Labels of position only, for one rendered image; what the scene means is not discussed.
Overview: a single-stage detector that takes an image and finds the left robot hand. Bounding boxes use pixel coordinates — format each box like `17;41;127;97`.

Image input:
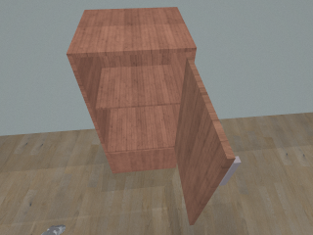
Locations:
41;224;66;235

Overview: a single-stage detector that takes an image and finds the handle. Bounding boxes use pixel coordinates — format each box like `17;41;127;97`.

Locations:
219;156;241;186

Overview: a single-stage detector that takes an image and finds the cupboard door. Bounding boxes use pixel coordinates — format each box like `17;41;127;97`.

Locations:
174;57;236;225

